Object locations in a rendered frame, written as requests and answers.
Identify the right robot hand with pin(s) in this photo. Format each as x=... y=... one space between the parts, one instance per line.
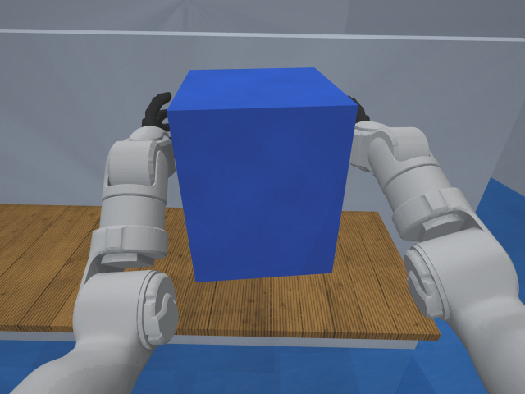
x=360 y=113

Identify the robot right upper arm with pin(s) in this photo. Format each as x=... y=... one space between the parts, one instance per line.
x=464 y=279

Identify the left robot hand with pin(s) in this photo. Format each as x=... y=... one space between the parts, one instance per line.
x=153 y=115

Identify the carton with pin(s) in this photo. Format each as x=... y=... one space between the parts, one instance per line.
x=262 y=158

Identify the robot left upper arm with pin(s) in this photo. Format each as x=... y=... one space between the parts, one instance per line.
x=120 y=319

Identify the right robot forearm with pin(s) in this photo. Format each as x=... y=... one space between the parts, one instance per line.
x=424 y=204

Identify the left robot forearm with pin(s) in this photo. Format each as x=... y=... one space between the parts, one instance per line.
x=131 y=231

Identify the table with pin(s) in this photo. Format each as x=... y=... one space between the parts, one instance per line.
x=44 y=250

